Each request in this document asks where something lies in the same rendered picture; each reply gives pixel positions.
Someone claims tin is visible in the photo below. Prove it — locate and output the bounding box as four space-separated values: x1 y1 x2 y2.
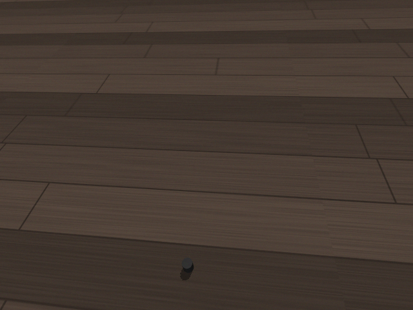
182 258 194 273

